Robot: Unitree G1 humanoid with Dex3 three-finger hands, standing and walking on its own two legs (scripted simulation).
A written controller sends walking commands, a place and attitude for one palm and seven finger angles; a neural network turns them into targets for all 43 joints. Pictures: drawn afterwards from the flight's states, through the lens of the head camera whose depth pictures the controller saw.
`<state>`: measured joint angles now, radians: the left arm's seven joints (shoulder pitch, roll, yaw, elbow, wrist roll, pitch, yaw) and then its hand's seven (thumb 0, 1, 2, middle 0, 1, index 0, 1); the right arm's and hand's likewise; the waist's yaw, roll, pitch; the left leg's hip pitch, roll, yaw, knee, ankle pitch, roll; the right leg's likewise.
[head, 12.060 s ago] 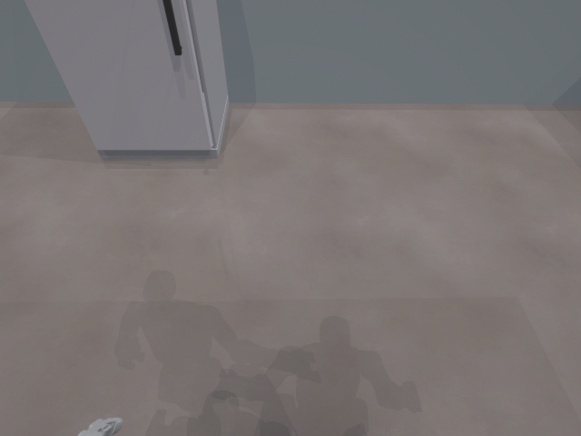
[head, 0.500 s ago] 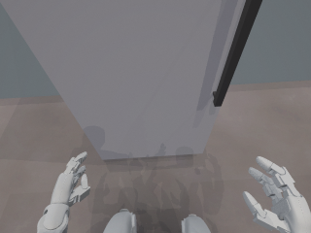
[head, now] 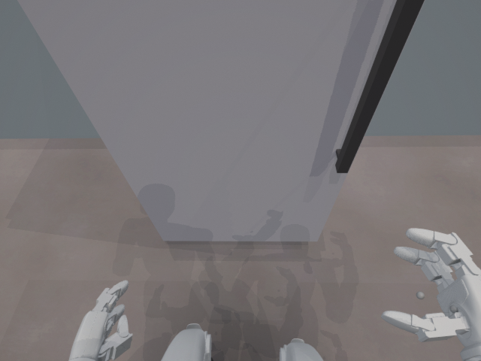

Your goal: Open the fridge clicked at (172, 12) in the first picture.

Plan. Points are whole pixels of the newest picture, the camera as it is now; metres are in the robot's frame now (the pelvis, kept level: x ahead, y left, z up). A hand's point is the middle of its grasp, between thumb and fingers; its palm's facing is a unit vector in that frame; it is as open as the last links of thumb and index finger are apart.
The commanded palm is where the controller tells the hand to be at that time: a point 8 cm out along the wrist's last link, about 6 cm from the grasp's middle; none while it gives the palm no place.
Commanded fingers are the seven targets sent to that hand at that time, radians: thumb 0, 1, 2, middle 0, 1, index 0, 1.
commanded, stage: raise the hand to about handle height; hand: right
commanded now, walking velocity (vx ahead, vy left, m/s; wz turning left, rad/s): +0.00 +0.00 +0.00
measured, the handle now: (374, 71) +0.56 -0.19 +0.17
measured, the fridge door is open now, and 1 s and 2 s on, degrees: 0 0 0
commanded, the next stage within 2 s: move the hooked fingers beside the handle in 1.06 s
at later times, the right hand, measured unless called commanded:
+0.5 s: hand (450, 258) +0.27 -0.27 +0.07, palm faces -0.01 +1.00 -0.06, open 13.9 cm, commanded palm +0.25 -0.31 +0.08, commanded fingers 0.00 0.50 -0.30 0.30 1.20 0.30 1.20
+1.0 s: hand (447, 254) +0.27 -0.26 +0.08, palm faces -0.01 +1.00 -0.05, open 14.0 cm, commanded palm +0.25 -0.31 +0.08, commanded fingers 0.00 0.50 -0.30 0.30 1.20 0.30 1.20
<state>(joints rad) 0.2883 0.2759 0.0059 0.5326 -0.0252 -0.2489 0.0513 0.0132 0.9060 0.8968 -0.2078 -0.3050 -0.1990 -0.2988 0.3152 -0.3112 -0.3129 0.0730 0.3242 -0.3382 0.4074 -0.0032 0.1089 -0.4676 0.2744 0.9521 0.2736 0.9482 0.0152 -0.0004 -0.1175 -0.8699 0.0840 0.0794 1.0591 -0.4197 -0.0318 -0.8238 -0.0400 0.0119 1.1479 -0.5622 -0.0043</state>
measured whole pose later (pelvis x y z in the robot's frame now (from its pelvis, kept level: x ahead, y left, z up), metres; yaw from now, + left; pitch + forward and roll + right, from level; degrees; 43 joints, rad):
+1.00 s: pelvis +0.01 +0.01 +0.02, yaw +0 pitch +12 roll +2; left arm 0.30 0.28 -0.03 0.51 -0.03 -0.22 0.06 0.01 0.91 0.90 -0.21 -0.30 -0.20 -0.30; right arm 0.07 -0.41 -0.45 0.33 0.37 -0.29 0.55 -0.02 0.50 -0.30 0.30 1.20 0.30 1.20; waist 0.01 -0.01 -0.10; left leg -0.78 0.06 0.08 0.96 -0.39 -0.02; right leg -0.72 -0.05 0.01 1.04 -0.53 0.01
